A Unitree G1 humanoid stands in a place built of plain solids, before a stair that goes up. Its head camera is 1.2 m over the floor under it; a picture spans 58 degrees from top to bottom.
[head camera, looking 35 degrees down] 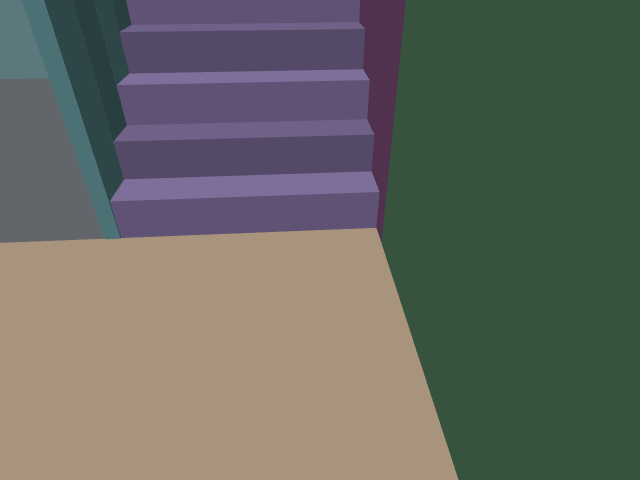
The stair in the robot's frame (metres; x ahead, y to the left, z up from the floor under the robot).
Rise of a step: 0.20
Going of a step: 0.22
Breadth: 1.25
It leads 4 degrees to the left of straight ahead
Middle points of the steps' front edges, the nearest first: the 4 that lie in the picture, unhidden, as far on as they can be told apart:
1.78 0.34 0.20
2.00 0.36 0.40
2.22 0.37 0.61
2.44 0.39 0.81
